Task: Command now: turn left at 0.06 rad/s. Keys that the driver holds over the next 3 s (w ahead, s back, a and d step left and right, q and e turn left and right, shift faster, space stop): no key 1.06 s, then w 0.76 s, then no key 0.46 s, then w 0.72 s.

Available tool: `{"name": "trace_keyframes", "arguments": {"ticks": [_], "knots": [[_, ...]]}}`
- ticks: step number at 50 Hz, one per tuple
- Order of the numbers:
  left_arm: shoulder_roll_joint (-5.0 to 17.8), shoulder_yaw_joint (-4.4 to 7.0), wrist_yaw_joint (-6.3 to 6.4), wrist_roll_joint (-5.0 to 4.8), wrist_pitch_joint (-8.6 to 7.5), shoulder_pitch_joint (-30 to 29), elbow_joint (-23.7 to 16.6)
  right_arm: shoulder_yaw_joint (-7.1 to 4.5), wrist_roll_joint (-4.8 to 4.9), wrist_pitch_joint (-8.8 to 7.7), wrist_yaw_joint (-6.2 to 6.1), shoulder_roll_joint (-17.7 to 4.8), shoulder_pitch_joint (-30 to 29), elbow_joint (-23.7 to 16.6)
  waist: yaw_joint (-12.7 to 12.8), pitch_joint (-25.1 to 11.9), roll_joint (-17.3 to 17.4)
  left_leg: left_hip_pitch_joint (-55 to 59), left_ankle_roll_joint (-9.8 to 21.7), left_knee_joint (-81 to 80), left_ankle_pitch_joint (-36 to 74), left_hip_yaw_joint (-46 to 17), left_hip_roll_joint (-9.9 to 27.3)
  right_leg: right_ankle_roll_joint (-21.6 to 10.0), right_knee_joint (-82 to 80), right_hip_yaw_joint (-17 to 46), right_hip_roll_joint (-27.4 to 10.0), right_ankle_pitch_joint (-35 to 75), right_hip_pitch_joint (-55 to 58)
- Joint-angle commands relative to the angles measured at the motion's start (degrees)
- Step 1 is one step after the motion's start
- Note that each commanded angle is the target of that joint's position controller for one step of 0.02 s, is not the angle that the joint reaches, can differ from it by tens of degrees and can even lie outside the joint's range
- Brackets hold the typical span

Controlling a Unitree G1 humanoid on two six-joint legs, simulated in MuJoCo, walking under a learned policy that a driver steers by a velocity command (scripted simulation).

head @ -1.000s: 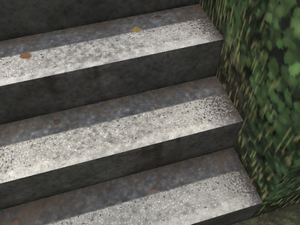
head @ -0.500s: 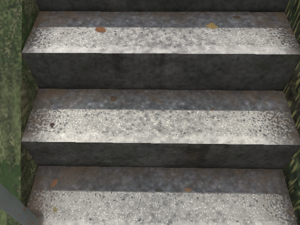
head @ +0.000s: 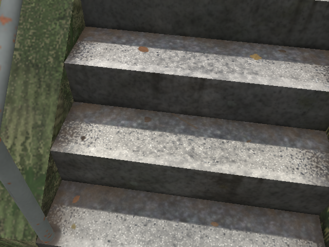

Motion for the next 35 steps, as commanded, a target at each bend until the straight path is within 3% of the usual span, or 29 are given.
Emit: {"name": "trace_keyframes", "arguments": {"ticks": [1, 11, 13, 35], "knots": [[6.0, 1.16, -0.03, 0.01, -0.57, 0.3, -0.1, -0.69, 0.11, -1.19, -0.36, -6.8, 0.2, -0.2, -0.2, 0.4, 5.7, -7.0, 0.8, -6.8, 3.7, -7.2, 7.9, -0.4, -2.3, 5.6, -5.1, 5.1, 4.7], [4.6, 0.30, 0.04, -0.02, -0.81, 1.1, 4.9, -0.11, 0.47, -1.44, -0.41, -6.1, 1.7, 2.9, -0.3, 1.1, 2.2, -8.9, 1.4, -8.0, -1.3, -7.1, 7.4, 0.5, -2.9, 5.5, -5.3, 3.4, 3.4], [4.6, 0.21, 0.14, -0.11, -0.94, 1.6, 5.7, -0.10, 0.18, -1.42, -0.45, -5.7, 2.3, 3.3, -0.5, 1.1, 1.6, -8.7, 1.5, -7.9, -0.8, -6.8, 7.4, 0.4, -3.1, 5.6, -5.2, 3.2, 3.1], [3.3, -0.53, 0.83, -0.05, -0.92, 3.8, 8.9, 0.49, 0.29, -1.76, -0.58, -3.8, 6.9, 6.1, -0.8, 0.7, 1.3, -7.0, 1.5, -4.9, 5.7, -5.0, 6.7, 0.0, -1.9, 6.0, -5.7, 5.2, 2.1]]}}
Next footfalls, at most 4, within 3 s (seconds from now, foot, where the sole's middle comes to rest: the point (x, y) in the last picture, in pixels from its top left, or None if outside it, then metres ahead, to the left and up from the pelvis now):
1.70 left None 0.25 0.12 -0.78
2.08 right None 0.28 -0.10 -0.78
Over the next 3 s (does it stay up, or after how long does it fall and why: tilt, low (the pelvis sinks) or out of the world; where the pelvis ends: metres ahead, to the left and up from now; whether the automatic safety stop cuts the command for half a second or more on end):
stays up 0.25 0.02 0.00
